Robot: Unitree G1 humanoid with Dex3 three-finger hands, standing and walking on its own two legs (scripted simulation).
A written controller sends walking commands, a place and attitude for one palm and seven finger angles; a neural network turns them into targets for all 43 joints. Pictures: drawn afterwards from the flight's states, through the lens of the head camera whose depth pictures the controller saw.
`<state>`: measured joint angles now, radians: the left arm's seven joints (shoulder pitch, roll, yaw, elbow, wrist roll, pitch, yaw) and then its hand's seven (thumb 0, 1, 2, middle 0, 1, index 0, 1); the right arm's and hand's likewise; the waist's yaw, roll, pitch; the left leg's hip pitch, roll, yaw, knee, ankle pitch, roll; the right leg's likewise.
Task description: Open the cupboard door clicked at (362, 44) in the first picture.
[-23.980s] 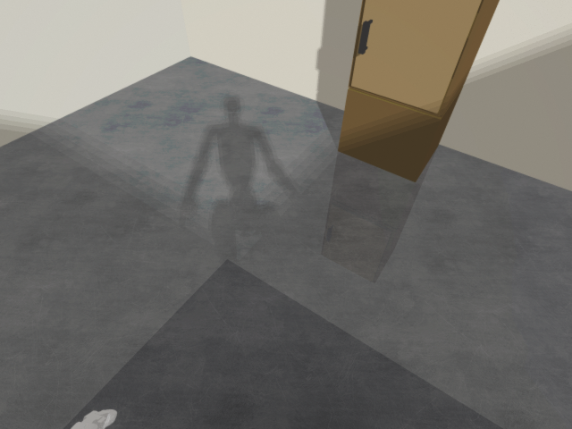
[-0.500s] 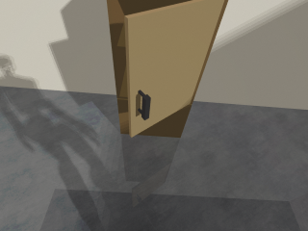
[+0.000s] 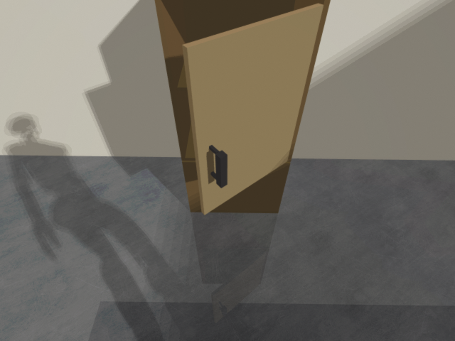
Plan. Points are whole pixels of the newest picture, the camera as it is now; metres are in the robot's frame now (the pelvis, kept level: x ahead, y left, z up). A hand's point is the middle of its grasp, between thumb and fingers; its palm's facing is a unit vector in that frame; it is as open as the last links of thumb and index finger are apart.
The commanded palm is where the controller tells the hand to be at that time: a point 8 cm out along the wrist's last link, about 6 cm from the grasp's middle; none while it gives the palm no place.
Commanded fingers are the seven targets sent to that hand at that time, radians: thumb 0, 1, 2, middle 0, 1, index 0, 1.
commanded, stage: let the arm hang, fingers relaxed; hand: left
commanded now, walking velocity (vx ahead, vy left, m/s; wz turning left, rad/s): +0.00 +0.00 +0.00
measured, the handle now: (217, 166) +0.60 +0.07 -0.10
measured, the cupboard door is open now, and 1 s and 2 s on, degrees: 40 40 40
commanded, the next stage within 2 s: look to check the result in 0.24 s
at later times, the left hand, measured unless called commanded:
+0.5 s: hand out of the picture -0.01 +0.15 -0.18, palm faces +0.06 -0.98 -0.17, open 7.3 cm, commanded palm none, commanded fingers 0.00 0.90 0.90 -0.20 -0.30 -0.20 -0.30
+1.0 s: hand out of the picture +0.02 +0.13 -0.17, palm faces +0.06 -0.98 -0.17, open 7.3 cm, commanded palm none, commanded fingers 0.00 0.90 0.90 -0.20 -0.30 -0.20 -0.30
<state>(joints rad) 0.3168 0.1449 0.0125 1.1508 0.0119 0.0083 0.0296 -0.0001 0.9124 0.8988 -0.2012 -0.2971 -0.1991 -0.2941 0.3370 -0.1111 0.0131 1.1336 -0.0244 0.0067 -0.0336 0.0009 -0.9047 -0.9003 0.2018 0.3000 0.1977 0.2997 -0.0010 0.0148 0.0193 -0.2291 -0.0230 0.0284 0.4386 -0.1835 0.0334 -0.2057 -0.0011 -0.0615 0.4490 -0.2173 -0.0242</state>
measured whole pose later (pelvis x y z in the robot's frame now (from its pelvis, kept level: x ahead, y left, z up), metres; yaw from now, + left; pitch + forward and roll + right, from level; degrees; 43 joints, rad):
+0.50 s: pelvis +0.02 -0.01 +0.00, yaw +0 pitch -1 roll +0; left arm 0.31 0.12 0.01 1.17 0.01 0.00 0.03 0.00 0.91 0.90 -0.20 -0.30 -0.20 -0.29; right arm 0.32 -0.11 0.01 1.15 -0.02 -0.01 -0.05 0.00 -0.91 -0.90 0.20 0.30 0.20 0.30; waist 0.00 0.01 0.04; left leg -0.19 -0.01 0.02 0.42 -0.21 0.02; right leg -0.16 0.01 -0.07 0.43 -0.24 -0.04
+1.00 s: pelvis +0.04 -0.02 +0.00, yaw +0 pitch -2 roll +0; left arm 0.29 0.12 0.01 1.16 0.00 -0.01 0.04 0.00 0.91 0.90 -0.20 -0.30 -0.20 -0.29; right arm 0.29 -0.12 0.02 1.16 -0.02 -0.01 -0.05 0.00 -0.91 -0.90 0.20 0.30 0.20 0.30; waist 0.00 0.00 0.04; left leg -0.15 0.00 0.01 0.40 -0.22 0.00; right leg -0.12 0.03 -0.08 0.40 -0.25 -0.05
